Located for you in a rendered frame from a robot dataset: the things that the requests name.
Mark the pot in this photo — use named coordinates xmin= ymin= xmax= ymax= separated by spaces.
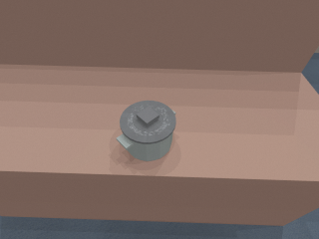
xmin=116 ymin=112 xmax=176 ymax=161

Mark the lid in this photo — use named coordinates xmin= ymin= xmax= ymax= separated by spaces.
xmin=120 ymin=101 xmax=176 ymax=144

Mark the table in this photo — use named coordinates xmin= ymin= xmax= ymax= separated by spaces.
xmin=0 ymin=0 xmax=319 ymax=226

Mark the knob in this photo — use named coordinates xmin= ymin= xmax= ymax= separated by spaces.
xmin=136 ymin=107 xmax=160 ymax=126

